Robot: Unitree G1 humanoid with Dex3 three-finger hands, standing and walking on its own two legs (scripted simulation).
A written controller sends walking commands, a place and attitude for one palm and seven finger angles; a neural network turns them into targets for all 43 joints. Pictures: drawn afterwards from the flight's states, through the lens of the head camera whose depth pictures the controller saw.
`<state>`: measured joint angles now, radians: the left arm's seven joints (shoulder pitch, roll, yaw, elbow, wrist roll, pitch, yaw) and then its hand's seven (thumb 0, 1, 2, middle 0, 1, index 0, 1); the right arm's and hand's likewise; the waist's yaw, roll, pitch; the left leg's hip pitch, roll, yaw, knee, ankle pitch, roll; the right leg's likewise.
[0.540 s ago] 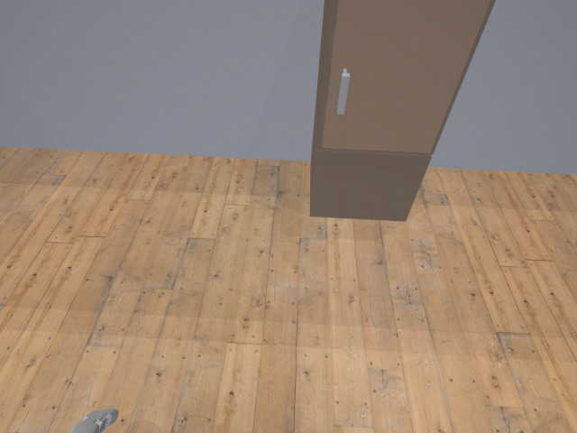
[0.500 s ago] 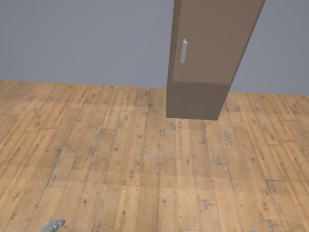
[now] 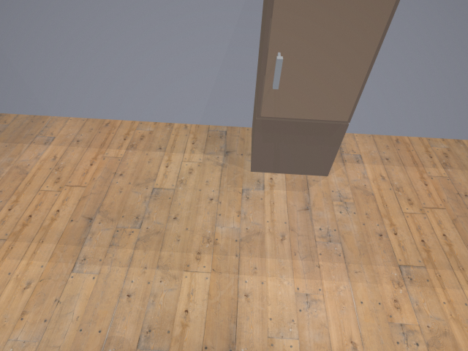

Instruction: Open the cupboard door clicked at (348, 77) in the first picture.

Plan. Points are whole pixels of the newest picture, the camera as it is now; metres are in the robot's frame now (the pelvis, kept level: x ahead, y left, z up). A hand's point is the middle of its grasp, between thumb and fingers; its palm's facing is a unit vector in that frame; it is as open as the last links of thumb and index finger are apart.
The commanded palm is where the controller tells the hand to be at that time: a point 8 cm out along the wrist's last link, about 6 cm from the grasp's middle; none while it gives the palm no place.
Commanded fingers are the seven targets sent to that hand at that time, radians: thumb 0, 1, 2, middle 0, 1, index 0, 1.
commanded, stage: stand and wait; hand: left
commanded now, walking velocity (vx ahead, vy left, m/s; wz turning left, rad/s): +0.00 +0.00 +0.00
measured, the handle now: (277, 70) +1.15 -0.11 -0.10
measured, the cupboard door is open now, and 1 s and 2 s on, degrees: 0 0 0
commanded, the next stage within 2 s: look at it before walking up in 0.30 s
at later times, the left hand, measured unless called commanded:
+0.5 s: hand out of the picture +0.08 +0.24 -0.15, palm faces -0.03 -0.94 -0.34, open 7.3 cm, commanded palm none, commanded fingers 0.00 0.90 0.90 -0.20 -0.30 -0.20 -0.30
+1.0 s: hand out of the picture +0.07 +0.24 -0.15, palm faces -0.03 -0.94 -0.34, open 7.3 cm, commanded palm none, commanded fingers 0.00 0.90 0.90 -0.20 -0.30 -0.20 -0.30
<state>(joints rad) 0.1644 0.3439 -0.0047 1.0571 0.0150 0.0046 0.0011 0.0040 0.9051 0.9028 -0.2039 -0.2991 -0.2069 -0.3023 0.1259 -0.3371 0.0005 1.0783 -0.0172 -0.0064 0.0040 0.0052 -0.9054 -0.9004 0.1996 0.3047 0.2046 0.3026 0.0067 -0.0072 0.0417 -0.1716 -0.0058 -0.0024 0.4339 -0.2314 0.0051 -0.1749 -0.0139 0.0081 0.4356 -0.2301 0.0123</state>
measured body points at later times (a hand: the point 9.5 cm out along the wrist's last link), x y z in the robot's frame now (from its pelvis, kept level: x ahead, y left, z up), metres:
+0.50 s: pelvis +0.00 +0.00 +0.00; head +0.00 +0.00 +0.45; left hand +0.08 +0.29 -0.13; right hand +0.07 -0.30 -0.13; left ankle +0.00 +0.12 -0.74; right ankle +0.00 -0.13 -0.74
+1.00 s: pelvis +0.00 -0.01 +0.00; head +0.01 +0.00 +0.45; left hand +0.07 +0.29 -0.13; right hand +0.08 -0.30 -0.13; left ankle +0.00 +0.12 -0.74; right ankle +0.00 -0.13 -0.74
